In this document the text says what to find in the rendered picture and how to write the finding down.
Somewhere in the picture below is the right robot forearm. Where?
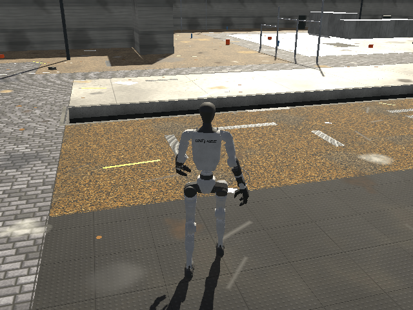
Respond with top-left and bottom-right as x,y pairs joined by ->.
232,157 -> 247,189

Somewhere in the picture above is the left robot hand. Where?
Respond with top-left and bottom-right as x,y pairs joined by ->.
176,165 -> 191,176

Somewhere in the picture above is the left robot forearm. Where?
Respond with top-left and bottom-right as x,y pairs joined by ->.
176,154 -> 184,171

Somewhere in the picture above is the robot left upper arm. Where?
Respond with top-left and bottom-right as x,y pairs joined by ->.
177,129 -> 194,163

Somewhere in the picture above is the right robot hand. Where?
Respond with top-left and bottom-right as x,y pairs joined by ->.
234,187 -> 249,206

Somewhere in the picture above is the robot right upper arm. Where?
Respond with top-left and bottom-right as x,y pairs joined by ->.
220,130 -> 237,167

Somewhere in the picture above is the robot right foot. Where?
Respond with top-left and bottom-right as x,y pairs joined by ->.
216,241 -> 225,256

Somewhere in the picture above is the robot left thigh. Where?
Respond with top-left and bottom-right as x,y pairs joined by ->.
184,181 -> 197,234

